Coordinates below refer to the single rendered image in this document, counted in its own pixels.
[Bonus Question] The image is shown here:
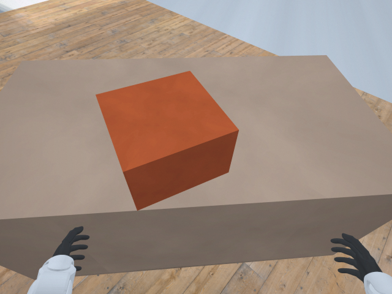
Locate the carton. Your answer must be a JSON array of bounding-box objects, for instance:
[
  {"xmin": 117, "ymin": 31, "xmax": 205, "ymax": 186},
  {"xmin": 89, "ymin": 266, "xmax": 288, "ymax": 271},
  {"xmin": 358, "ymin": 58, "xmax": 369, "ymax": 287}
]
[{"xmin": 96, "ymin": 71, "xmax": 239, "ymax": 211}]

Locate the left robot forearm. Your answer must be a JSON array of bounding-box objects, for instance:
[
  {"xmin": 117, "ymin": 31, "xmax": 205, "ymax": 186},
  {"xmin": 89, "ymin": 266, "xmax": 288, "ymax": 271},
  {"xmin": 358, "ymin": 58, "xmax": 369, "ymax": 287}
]
[{"xmin": 27, "ymin": 255, "xmax": 76, "ymax": 294}]

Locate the left robot hand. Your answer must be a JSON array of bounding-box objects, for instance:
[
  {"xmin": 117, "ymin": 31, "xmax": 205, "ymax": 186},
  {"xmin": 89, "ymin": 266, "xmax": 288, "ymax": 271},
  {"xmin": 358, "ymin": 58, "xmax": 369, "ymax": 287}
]
[{"xmin": 53, "ymin": 226, "xmax": 89, "ymax": 271}]

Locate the right robot forearm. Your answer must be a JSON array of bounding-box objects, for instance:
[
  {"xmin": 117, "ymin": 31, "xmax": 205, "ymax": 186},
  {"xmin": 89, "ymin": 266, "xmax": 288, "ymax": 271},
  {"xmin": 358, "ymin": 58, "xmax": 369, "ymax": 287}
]
[{"xmin": 364, "ymin": 272, "xmax": 392, "ymax": 294}]

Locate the right robot hand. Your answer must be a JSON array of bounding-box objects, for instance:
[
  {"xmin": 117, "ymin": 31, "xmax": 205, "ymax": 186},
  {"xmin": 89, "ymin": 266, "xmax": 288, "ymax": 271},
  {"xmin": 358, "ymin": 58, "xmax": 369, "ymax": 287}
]
[{"xmin": 331, "ymin": 233, "xmax": 382, "ymax": 283}]

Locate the pedestal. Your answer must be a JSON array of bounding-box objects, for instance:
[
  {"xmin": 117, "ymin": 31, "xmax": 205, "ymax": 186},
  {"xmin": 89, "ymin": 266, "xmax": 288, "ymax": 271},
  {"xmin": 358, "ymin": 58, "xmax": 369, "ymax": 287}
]
[{"xmin": 0, "ymin": 55, "xmax": 392, "ymax": 280}]

